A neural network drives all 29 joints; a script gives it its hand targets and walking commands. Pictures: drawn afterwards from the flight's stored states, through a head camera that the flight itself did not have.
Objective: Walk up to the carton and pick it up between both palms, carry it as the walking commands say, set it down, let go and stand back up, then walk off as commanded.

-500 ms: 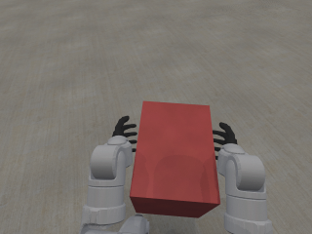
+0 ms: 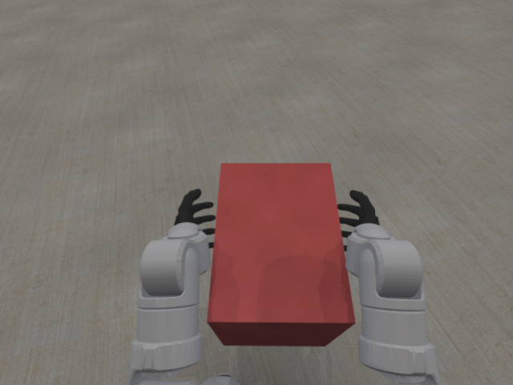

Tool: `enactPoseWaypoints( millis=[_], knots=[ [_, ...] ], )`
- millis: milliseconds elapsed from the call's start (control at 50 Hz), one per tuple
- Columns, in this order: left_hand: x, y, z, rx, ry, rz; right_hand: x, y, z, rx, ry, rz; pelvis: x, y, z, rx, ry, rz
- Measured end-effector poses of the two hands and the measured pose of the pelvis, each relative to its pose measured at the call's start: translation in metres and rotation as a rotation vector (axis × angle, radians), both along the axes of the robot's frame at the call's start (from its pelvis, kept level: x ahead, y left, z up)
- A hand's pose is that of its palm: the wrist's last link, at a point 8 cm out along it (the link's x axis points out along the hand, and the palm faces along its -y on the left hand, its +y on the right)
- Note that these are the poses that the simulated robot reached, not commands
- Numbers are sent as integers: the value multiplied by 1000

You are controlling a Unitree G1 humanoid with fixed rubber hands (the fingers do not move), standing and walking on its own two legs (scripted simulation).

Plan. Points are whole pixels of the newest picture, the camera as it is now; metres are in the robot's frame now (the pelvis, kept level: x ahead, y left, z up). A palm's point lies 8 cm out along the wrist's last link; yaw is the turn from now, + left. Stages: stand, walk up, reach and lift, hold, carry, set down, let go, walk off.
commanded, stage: carry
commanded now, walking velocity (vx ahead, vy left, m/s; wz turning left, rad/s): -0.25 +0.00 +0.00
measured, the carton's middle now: (274, 258) +0.32 +0.02 +0.02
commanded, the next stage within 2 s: none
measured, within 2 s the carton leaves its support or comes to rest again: neither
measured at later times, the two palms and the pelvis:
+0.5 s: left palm out of the picture +0.07 +0.14 +0.11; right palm out of the picture +0.08 -0.12 +0.11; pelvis -0.22 -0.01 +0.01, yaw +1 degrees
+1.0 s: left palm out of the picture -0.16 +0.11 +0.11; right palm out of the picture -0.15 -0.14 +0.11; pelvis -0.45 -0.03 +0.01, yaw +1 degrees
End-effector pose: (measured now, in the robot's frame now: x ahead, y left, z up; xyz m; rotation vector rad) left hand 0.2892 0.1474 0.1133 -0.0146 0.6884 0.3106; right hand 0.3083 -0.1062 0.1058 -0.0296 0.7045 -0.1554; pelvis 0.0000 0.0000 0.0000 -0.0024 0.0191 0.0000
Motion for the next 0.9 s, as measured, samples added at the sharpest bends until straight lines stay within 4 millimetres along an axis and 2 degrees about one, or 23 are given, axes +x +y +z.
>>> enactPoseWaypoints(
  millis=[100,180,280,380,480,580,680,740,820,900],
  knots=[
    [-39,-29,-6,-6,60,-78,-52,-27,-9,23,30,-44,-45,-10,8,22,-13,39],
    [-67,-41,-6,-3,55,-113,-90,-39,-7,25,25,-84,-81,-11,9,36,-8,38],
    [-103,-38,-4,-13,-11,-109,-134,-35,-1,21,-34,-107,-129,-5,1,17,13,45],
    [-160,-19,-10,-20,23,-73,-182,-19,-5,5,31,-43,-174,-2,7,8,-11,24],
    [-211,-10,-5,-21,14,-7,-219,-10,-3,8,26,24,-215,-12,7,-3,-21,15],
    [-253,-25,2,-12,-31,16,-251,-22,0,21,-30,18,-258,-29,0,-8,-11,-3],
    [-297,-49,-2,-19,32,-54,-306,-50,-5,30,8,-36,-303,-37,8,21,-27,43],
    [-321,-60,-4,-17,43,-92,-339,-61,-4,22,16,-70,-331,-37,9,32,-27,42],
    [-351,-62,-1,-4,7,-107,-378,-62,2,20,-20,-101,-369,-32,4,18,-14,48],
    [-390,-52,-4,-26,-2,-85,-417,-52,4,2,-7,-81,-410,-28,6,25,-24,36]
  ],
)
